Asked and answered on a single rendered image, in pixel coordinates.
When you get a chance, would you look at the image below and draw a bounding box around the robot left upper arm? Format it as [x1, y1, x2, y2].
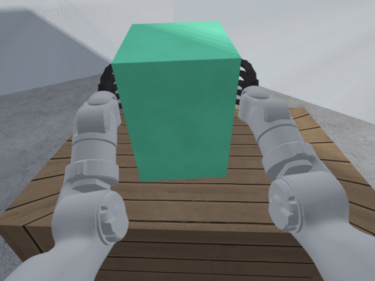
[4, 190, 129, 281]

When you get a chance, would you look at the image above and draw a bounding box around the robot right upper arm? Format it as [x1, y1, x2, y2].
[268, 171, 375, 281]

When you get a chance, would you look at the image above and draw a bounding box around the carton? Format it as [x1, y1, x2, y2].
[111, 21, 241, 181]

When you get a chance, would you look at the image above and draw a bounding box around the pedestal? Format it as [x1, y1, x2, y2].
[0, 108, 375, 281]

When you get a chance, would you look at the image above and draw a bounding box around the robot right hand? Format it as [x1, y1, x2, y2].
[236, 59, 259, 105]

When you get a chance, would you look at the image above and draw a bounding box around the robot left hand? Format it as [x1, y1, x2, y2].
[98, 64, 122, 109]

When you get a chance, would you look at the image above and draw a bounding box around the robot right forearm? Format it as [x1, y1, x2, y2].
[238, 85, 349, 206]

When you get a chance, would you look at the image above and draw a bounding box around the robot left forearm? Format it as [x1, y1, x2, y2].
[52, 91, 121, 238]

